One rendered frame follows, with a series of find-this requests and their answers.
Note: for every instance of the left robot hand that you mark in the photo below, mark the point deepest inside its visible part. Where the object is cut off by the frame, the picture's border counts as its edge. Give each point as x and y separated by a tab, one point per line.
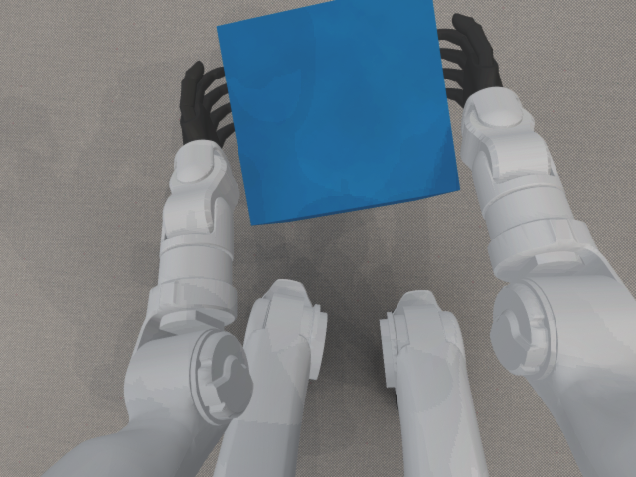
196	121

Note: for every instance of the carton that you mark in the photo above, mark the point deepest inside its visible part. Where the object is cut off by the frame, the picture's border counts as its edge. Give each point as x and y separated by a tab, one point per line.
338	107

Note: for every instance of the robot right forearm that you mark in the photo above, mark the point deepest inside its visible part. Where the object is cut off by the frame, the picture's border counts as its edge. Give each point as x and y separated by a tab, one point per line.
531	226

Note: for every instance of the right robot upper arm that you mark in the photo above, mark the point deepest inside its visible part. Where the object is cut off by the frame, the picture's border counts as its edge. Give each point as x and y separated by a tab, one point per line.
574	339

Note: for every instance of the left robot shin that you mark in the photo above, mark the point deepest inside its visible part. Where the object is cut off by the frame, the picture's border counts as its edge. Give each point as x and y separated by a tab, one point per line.
259	313

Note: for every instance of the left robot thigh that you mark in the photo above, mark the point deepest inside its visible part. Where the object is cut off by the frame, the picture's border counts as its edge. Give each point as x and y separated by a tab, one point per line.
264	440

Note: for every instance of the robot left forearm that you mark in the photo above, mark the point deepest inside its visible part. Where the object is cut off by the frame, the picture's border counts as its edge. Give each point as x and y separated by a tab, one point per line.
194	290

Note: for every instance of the right robot hand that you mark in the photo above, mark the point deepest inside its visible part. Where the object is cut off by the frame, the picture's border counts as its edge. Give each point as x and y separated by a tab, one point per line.
479	68

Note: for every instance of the left robot upper arm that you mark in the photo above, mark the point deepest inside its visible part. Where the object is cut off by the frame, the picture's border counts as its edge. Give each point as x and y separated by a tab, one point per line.
181	394

